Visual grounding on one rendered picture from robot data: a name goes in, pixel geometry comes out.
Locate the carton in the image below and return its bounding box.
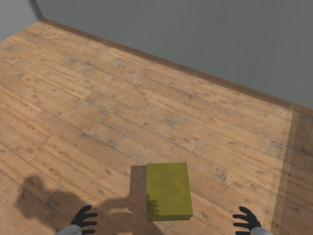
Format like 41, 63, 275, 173
146, 163, 194, 221

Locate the robot left forearm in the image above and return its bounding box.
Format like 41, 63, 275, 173
56, 224, 82, 235

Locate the robot right hand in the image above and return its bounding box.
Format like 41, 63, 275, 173
232, 206, 262, 235

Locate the robot left hand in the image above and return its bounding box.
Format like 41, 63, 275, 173
70, 205, 98, 235

